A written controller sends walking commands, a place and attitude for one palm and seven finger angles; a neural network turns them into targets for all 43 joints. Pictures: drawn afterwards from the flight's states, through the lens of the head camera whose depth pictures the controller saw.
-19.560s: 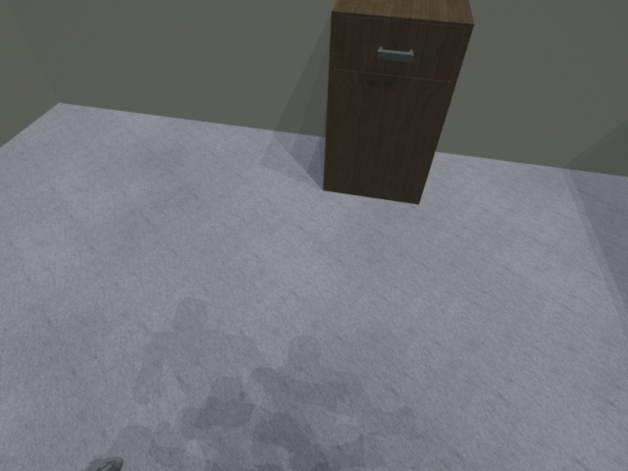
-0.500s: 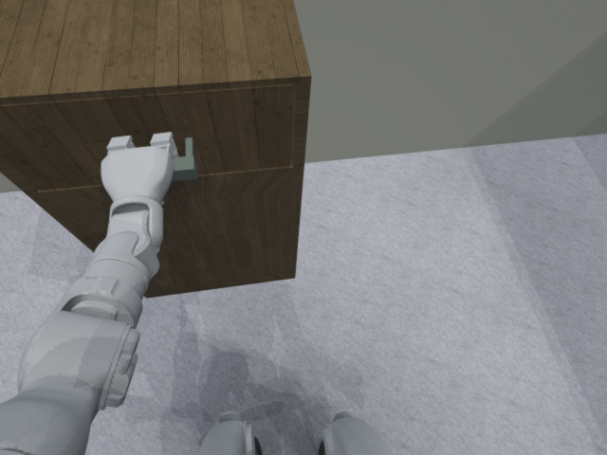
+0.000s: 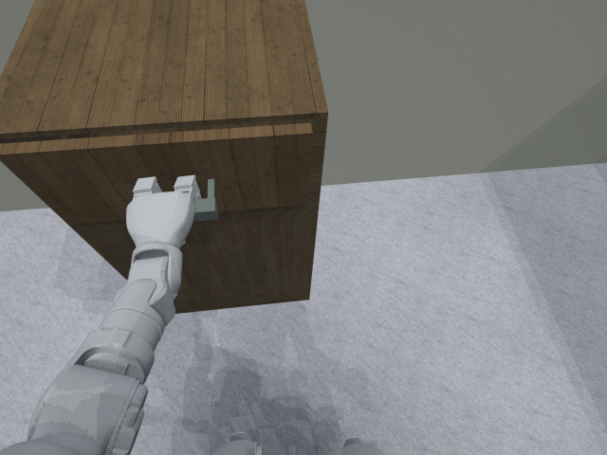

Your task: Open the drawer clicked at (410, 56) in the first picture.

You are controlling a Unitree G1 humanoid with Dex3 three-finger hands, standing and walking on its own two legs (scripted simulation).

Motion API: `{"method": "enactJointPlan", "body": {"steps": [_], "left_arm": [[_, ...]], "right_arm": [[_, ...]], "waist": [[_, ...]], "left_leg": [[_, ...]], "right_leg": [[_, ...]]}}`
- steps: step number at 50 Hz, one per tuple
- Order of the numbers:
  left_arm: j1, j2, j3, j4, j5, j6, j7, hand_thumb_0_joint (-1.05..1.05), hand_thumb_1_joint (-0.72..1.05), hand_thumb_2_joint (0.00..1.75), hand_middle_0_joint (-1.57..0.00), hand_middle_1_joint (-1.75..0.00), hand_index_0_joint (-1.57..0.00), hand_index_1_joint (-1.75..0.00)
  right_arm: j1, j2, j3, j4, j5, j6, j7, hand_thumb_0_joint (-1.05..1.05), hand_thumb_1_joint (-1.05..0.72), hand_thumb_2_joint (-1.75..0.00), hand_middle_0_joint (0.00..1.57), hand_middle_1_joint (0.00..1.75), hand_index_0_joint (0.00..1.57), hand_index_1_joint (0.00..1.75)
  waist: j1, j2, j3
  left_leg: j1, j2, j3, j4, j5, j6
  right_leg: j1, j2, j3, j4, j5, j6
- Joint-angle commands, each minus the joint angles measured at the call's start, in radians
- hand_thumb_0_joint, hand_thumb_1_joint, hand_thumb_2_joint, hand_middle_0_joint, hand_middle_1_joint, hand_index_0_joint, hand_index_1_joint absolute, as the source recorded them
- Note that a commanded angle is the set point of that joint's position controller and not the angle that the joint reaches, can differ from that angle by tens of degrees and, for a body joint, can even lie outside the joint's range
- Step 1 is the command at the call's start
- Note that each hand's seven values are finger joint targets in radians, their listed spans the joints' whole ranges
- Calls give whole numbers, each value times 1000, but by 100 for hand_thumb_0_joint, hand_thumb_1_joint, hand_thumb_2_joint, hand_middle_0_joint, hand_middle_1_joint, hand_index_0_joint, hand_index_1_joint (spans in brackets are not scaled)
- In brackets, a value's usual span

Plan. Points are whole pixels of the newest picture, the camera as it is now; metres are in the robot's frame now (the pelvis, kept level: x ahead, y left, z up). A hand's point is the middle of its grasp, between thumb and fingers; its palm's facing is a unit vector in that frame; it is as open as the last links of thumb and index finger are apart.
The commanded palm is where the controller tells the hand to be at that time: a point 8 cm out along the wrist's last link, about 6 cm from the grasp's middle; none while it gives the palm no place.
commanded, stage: pull the drawer open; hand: left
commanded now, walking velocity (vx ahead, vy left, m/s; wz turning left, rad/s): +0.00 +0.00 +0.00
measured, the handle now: (176, 200) +0.49 +0.18 -0.01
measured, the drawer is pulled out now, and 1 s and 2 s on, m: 0.02 0.09 0.26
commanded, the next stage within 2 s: none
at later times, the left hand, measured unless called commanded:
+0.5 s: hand (174, 248) +0.41 +0.18 -0.04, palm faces -0.05 -0.07 -1.00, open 5.5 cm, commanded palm +0.36 +0.17 +0.02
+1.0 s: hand (171, 273) +0.37 +0.18 -0.04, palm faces -0.05 -0.04 -1.00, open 5.6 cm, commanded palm +0.36 +0.17 +0.02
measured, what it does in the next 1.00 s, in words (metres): stands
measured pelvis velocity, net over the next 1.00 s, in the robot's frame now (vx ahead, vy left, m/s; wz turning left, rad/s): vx -0.03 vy -0.01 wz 0.03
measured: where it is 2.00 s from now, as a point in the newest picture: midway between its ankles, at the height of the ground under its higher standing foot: outside the picture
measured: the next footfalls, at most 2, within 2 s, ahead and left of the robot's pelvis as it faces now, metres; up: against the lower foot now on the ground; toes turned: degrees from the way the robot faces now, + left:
none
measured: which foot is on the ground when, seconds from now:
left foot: down 0.00-1.00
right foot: down 0.00-1.00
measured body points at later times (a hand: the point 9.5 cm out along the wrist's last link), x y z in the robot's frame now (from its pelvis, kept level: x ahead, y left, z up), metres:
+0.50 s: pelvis -0.01 +0.00 +0.00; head +0.09 -0.01 +0.44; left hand +0.41 +0.18 +0.02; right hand +0.00 -0.26 -0.14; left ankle -0.02 +0.11 -0.68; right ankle -0.05 -0.11 -0.68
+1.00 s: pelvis -0.03 -0.01 +0.00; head +0.05 -0.02 +0.44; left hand +0.37 +0.18 +0.02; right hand +0.08 -0.26 -0.14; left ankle -0.02 +0.11 -0.68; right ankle -0.05 -0.11 -0.68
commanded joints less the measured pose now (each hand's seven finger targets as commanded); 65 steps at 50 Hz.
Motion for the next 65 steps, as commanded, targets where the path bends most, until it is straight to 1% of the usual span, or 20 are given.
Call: {"method": "enactJointPlan", "body": {"steps": [1, 12, 17, 21, 23, 27, 30, 32, 33, 35, 36, 37, 39, 43, 45, 51, 55, 60, 62, 65], "left_arm": [[-428, 206, 72, -92, 20, 12, 56, 0, 90, 90, -40, -135, -40, -135], [-528, 184, 50, -97, 0, -10, 29, 0, 90, 90, -40, -135, -40, -135], [-302, 149, 57, -134, -12, -34, 19, 0, 90, 90, -40, -135, -40, -135], [-113, 141, 63, -235, -15, -31, 29, 0, 90, 90, -40, -135, -40, -135], [-29, 104, 40, -287, -18, -19, 38, 0, 90, 90, -40, -135, -40, -135], [74, 119, 51, -379, -23, 18, 61, 0, 90, 90, -40, -135, -40, -135], [136, 86, 23, -432, -19, 41, 77, 0, 90, 90, -40, -135, -40, -135], [-210, 150, 34, -391, 1, 39, 93, 0, 90, 90, -40, -135, -40, -135], [-187, 169, 58, -359, 21, 39, 100, 0, 90, 90, -40, -135, -40, -135], [-174, 117, 22, -317, 24, 43, 103, 0, 90, 90, -40, -135, -40, -135], [-187, 125, 32, -299, 22, 44, 102, 0, 90, 90, -40, -135, -40, -135], [-214, 139, 39, -301, 19, 43, 98, 0, 90, 90, -40, -135, -40, -135], [-224, 96, 10, -261, 18, 39, 91, 0, 90, 90, -40, -135, -40, -135], [-270, 119, 22, -238, 15, 10, 76, 0, 90, 90, -40, -135, -40, -135], [-278, 110, 18, -216, 14, -5, 75, 0, 90, 90, -40, -135, -40, -135], [-318, 118, 22, -215, 31, -35, 91, 0, 90, 90, -40, -135, -40, -135], [-178, 110, 37, -223, 13, -24, 90, 0, 90, 90, -40, -135, -40, -135], [11, 95, 28, -315, -22, -8, 70, 0, 90, 90, -40, -135, -40, -135], [146, 101, 43, -377, -33, -2, 65, 0, 90, 90, -40, -135, -40, -135], [308, 73, 22, -474, -37, 11, 64, 0, 90, 90, -40, -135, -40, -135]], "right_arm": [[128, -157, -58, -29, -7, -18, -23, 0, -90, -90, 20, 30, 20, 30], [122, -147, -52, -58, -2, -22, -31, 0, -90, -90, 20, 30, 20, 30], [101, -141, -52, -94, 1, -24, -21, 0, -90, -90, 20, 30, 20, 30], [77, -138, -55, -117, 9, -19, -15, 0, -90, -90, 20, 30, 20, 30], [59, -138, -57, -119, 13, -20, -8, 0, -90, -90, 20, 30, 20, 30], [28, -145, -56, -121, 14, -18, -6, 0, -90, -90, 20, 30, 20, 30], [-1, -142, -53, -127, 16, -21, -6, 0, -90, -90, 20, 30, 20, 30], [15, -147, -50, -71, 12, -23, -26, 0, -90, -90, 20, 30, 20, 30], [16, -145, -51, -69, 7, -24, -31, 0, -90, -90, 20, 30, 20, 30], [5, -135, -51, -72, 6, -27, -31, 0, -90, -90, 20, 30, 20, 30], [6, -134, -53, -70, 7, -27, -31, 0, -90, -90, 20, 30, 20, 30], [4, -136, -53, -71, 6, -24, -33, 0, -90, -90, 20, 30, 20, 30], [0, -127, -53, -75, 9, -23, -35, 0, -90, -90, 20, 30, 20, 30], [-6, -124, -48, -90, 11, -25, -44, 0, -90, -90, 20, 30, 20, 30], [-9, -122, -46, -95, 11, -27, -46, 0, -90, -90, 20, 30, 20, 30], [-6, -118, -46, -97, 8, -35, -43, 0, -90, -90, 20, 30, 20, 30], [-10, -116, -46, -112, 12, -32, -34, 0, -90, -90, 20, 30, 20, 30], [-29, -121, -45, -133, 23, -29, -30, 0, -90, -90, 20, 30, 20, 30], [-44, -125, -45, -148, 24, -31, -25, 0, -90, -90, 20, 30, 20, 30], [-60, -128, -44, -164, 26, -31, -18, 0, -90, -90, 20, 30, 20, 30]], "waist": [[-27, 2, -397], [-41, -1, -454], [24, 18, -480], [60, -31, -474], [64, -16, -438], [64, -50, -395], [68, -25, -353], [-13, -48, -274], [16, -22, -314], [25, 19, -325], [29, 18, -337], [26, 1, -357], [23, -3, -343], [26, -33, -376], [23, -46, -353], [21, -18, -377], [58, -44, -399], [81, -67, -381], [104, -63, -389], [104, -94, -337]], "left_leg": [[345, -44, -12, -2, 559, 21], [347, -48, -23, 15, 538, 23], [362, -47, -13, -9, 551, 19], [346, -48, 4, -35, 545, 20], [371, -43, 2, -49, 573, 18], [368, -47, 8, -76, 540, 18], [389, -48, 9, -95, 526, 16], [351, -44, -4, -72, 447, 20], [365, -47, -5, -75, 448, 18], [395, -51, -5, -70, 468, 14], [404, -50, -7, -68, 473, 13], [408, -51, -12, -61, 484, 14], [406, -52, -12, -57, 483, 14], [380, -58, -13, -47, 454, 18], [354, -59, -14, -43, 426, 19], [325, -63, -11, -22, 384, 21], [320, -66, -1, -39, 376, 21], [312, -66, 10, -76, 373, 20], [321, -67, 12, -89, 406, 17], [327, -65, 17, -103, 419, 16]], "right_leg": [[135, 16, -14, -55, 611, -10], [131, 16, -12, -36, 586, -8], [183, 21, -15, -41, 597, -15], [266, 20, -11, -61, 653, -14], [257, 20, -14, -73, 660, -15], [303, 18, -9, -97, 676, -16], [291, 18, -14, -110, 645, -17], [201, 11, -13, -106, 565, -11], [195, 12, -14, -98, 535, -14], [173, 14, -20, -93, 520, -20], [170, 15, -23, -88, 512, -23], [178, 16, -18, -85, 522, -23], [162, 15, -21, -82, 520, -21], [176, 11, -12, -74, 515, -17], [163, 10, -12, -75, 495, -16], [142, 8, -4, -64, 465, -17], [201, 12, -2, -76, 478, -18], [285, 10, 6, -101, 537, -16], [329, 8, 8, -103, 594, -21], [341, 6, 8, -113, 639, -17]]}}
